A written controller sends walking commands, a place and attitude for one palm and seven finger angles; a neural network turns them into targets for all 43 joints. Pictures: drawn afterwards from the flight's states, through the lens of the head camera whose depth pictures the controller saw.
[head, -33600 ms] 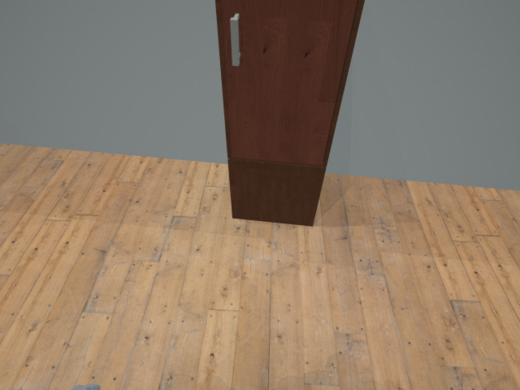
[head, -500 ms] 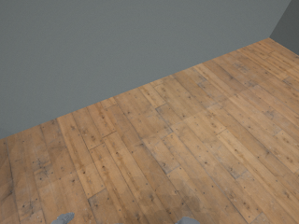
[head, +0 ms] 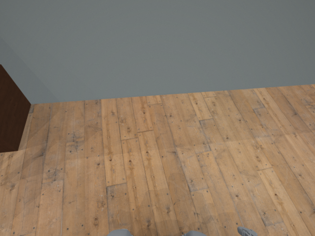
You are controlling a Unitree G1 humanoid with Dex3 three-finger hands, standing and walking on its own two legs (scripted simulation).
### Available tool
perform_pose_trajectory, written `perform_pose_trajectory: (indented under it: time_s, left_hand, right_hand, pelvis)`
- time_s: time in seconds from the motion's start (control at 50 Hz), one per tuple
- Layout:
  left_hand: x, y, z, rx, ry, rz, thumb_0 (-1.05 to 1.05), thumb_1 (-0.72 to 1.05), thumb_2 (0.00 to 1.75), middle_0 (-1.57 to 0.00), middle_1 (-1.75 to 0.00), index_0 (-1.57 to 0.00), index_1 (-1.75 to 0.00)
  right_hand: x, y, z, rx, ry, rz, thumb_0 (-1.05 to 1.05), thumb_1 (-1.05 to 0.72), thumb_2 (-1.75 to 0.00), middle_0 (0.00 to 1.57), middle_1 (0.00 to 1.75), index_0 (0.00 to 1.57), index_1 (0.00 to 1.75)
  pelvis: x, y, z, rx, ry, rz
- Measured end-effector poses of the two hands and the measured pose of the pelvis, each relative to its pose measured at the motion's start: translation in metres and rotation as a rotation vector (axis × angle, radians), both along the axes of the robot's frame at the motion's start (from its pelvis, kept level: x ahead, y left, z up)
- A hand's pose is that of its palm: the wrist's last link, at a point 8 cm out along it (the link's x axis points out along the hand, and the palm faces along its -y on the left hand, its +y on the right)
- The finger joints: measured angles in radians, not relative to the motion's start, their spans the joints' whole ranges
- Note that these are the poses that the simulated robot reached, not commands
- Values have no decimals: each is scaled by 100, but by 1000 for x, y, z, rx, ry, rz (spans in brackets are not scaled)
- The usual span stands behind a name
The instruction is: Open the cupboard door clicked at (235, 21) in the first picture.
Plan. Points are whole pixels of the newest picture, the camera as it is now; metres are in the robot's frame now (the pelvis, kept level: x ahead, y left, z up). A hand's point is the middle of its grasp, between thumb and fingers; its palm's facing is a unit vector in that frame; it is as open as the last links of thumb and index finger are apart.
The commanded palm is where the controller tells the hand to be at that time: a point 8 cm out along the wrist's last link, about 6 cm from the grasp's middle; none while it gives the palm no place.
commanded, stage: turn to face it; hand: left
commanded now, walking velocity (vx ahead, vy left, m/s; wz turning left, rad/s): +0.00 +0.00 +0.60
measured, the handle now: out of the picture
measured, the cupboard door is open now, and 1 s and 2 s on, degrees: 45 45 45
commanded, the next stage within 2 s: take the last steps up to it in 1.38 s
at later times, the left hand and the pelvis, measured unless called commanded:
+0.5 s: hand out of the picture +0.04 +0.17 -0.14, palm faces +0.29 -0.92 -0.26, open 7.4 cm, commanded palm none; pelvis +0.02 -0.04 +0.02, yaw +18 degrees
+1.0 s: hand out of the picture +0.00 +0.22 -0.14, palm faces +0.57 -0.78 -0.27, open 7.4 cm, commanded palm none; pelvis +0.03 -0.02 +0.02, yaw +34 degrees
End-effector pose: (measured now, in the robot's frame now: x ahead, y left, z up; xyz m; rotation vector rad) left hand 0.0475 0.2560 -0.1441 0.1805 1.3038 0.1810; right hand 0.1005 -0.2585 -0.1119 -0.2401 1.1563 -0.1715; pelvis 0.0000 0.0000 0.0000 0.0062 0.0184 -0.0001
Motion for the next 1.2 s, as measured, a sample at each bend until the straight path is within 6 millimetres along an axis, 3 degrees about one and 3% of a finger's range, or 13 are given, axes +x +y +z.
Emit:
perform_pose_trajectory:
  time_s: [0.16, 0.28, 0.34, 0.46, 0.56, 0.68, 0.76, 0.86, 0.98, 1.08, 1.2]
  left_hand:
    - [3, 12, 24, 32, -51, 77, 1, 91, 90, -20, -30, -20, -30]
    - [15, -7, 35, 63, -128, 113, 1, 91, 90, -20, -30, -20, -30]
    - [11, -19, 36, 89, -161, 134, 0, 90, 90, -20, -30, -20, -30]
    - [-20, -43, 41, 63, -113, 213, 0, 90, 90, -21, -30, -20, -30]
    - [-49, -51, 33, 21, -75, 302, 0, 90, 90, -21, -30, -21, -30]
    - [-99, -34, 5, -14, -22, 434, 0, 90, 90, -21, -30, -21, -30]
    - [-118, -18, 1, 2, 28, 495, 1, 90, 90, -21, -30, -21, -30]
    - [-111, -3, 18, 32, -24, 536, 1, 91, 90, -20, -30, -20, -30]
    - [-89, -1, 34, 75, -96, 560, 1, 91, 90, -20, -30, -20, -30]
    - [-71, -15, 38, 128, -160, 582, 1, 90, 90, -20, -30, -20, -30]
    - [-84, -50, 43, 102, -128, 652, 0, 90, 90, -21, -30, -20, -30]
  right_hand:
    - [8, 8, 7, 2, 38, 75, 0, -91, -90, 20, 30, 21, 30]
    - [11, -6, -9, 37, 86, 109, 0, -90, -90, 20, 30, 21, 30]
    - [20, -17, -22, 55, 100, 128, 0, -90, -90, 20, 30, 21, 30]
    - [47, -17, -15, 60, 118, 197, 0, -91, -90, 20, 30, 20, 30]
    - [76, 3, -6, 50, 111, 294, 0, -91, -90, 19, 30, 20, 30]
    - [120, 49, -5, 14, 24, 441, 0, -91, -90, 20, 30, 20, 30]
    - [130, 70, 3, -5, -17, 499, 0, -91, -90, 20, 30, 20, 30]
    - [128, 78, 9, -12, 17, 541, 0, -91, -90, 20, 30, 21, 30]
    - [129, 73, 1, 7, 78, 568, 0, -90, -90, 20, 30, 21, 30]
    - [143, 60, -20, 30, 121, 582, 0, -90, -90, 20, 30, 21, 30]
    - [168, 65, -18, 27, 144, 638, 0, -91, -90, 20, 30, 20, 30]
  pelvis:
    - [4, -5, 15, -19, 9, 78]
    - [8, -25, 12, -12, 11, 156]
    - [10, -36, 5, -1, 10, 197]
    - [14, -42, 15, 20, -3, 281]
    - [17, -38, 18, 31, 2, 357]
    - [16, -17, 1, 2, 8, 443]
    - [14, -11, 2, -4, 5, 481]
    - [18, -9, 13, -17, 6, 526]
    - [30, -17, 16, -20, 9, 590]
    - [46, -32, 6, 1, 17, 649]
    - [53, -35, 14, 20, 0, 730]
